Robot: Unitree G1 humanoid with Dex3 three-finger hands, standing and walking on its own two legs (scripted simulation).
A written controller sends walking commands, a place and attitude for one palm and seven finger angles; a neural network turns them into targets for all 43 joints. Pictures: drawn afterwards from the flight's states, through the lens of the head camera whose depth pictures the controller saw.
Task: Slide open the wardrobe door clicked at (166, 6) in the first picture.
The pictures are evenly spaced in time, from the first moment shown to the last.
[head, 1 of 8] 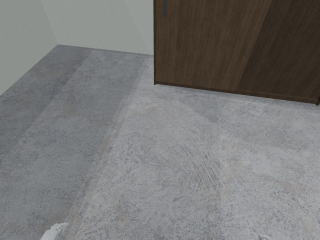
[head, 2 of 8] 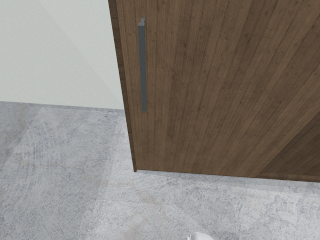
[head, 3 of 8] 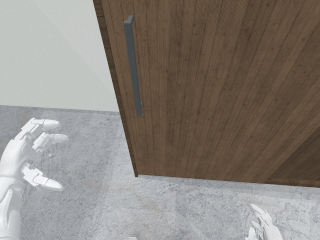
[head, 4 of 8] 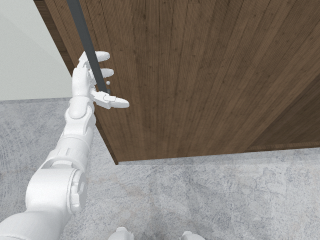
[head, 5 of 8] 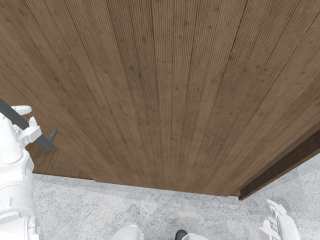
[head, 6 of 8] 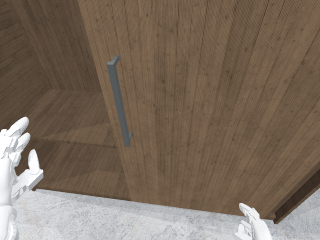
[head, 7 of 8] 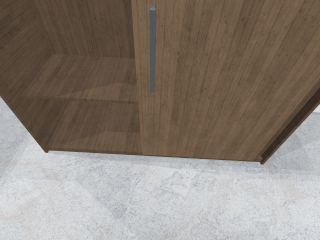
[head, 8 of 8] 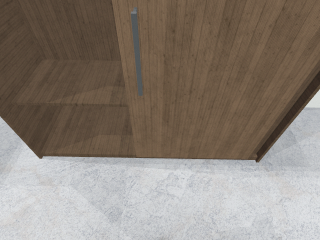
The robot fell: no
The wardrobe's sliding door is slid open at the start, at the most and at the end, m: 0.00 0.68 0.68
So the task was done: yes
